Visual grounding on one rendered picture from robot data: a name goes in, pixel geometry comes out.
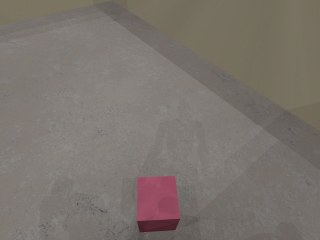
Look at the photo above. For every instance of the carton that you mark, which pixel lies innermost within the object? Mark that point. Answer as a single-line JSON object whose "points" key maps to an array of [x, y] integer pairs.
{"points": [[157, 204]]}

